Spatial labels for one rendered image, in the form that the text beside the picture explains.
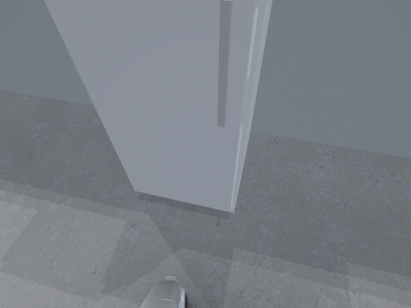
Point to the left robot thigh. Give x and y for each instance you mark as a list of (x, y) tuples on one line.
[(166, 294)]

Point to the left robot shin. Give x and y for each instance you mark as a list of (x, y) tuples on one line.
[(171, 278)]

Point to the fridge door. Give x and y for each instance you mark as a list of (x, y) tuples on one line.
[(150, 68)]

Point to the handle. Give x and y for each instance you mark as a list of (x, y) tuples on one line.
[(224, 51)]

